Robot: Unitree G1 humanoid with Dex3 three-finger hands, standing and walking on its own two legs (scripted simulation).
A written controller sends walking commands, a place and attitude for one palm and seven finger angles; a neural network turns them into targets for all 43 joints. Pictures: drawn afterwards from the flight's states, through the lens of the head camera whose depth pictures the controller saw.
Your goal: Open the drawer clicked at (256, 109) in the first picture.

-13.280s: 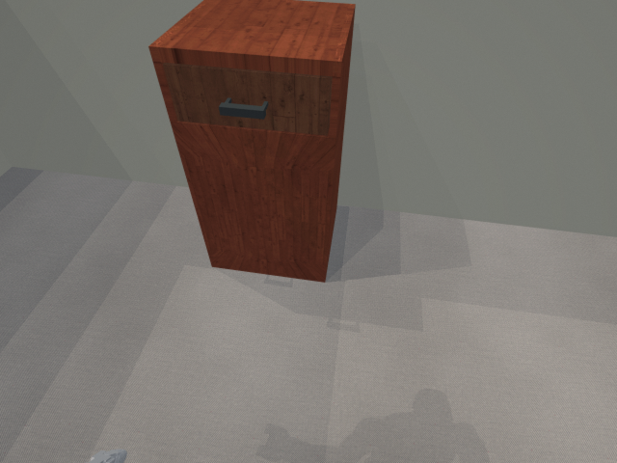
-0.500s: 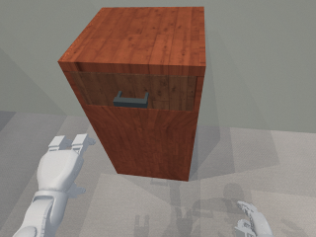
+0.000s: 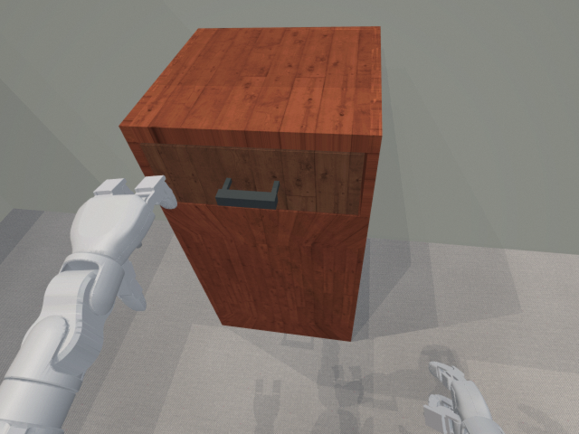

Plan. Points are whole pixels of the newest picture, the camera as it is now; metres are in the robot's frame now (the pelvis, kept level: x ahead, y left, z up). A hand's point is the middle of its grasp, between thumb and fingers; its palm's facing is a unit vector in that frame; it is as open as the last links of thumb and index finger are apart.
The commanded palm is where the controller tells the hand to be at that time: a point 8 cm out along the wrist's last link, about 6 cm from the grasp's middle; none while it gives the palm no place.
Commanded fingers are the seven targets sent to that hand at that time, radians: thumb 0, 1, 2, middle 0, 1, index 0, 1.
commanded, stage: raise the hand with hooked fingers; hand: left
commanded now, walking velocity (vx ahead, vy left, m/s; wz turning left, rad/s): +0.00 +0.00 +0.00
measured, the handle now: (249, 191) +0.54 +0.16 +0.00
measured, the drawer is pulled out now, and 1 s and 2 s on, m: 0.00 0.00 0.00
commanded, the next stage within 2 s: move the hooked fingers above the handle in 0.36 s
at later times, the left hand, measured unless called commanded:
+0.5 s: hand (126, 270) +0.28 +0.25 +0.10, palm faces +0.05 -0.07 -1.00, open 13.9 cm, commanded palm +0.26 +0.24 +0.16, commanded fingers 0.00 -0.50 0.30 -0.30 -1.20 -0.30 -1.20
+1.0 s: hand (177, 243) +0.35 +0.21 +0.07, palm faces -0.04 -0.06 -1.00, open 13.9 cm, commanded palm +0.33 +0.21 +0.14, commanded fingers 0.00 -0.50 0.30 -0.30 -1.20 -0.30 -1.20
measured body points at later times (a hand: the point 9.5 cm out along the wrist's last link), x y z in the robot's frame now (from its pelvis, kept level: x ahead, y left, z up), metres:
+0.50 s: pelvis -0.03 +0.00 +0.00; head -0.02 -0.03 +0.45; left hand +0.27 +0.25 +0.16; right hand +0.16 -0.22 -0.11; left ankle +0.00 +0.10 -0.73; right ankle -0.05 -0.11 -0.73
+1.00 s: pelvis -0.02 +0.00 +0.00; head +0.01 -0.03 +0.45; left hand +0.34 +0.21 +0.13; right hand +0.12 -0.24 -0.13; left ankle +0.00 +0.10 -0.73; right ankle -0.05 -0.11 -0.73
